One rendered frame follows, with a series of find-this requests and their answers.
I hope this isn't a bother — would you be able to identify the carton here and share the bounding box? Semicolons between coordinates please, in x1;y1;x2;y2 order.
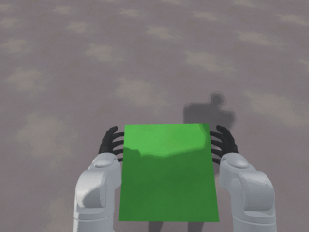
118;123;220;222

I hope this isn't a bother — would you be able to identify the left robot forearm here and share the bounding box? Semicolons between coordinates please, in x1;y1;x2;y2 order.
73;152;122;232

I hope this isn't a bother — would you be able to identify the right robot hand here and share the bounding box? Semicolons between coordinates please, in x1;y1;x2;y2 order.
210;125;239;165

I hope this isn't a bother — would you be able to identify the left robot hand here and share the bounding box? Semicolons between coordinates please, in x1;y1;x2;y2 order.
98;126;125;162

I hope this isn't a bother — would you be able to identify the right robot forearm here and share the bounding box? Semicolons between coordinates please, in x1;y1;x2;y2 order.
219;152;277;232

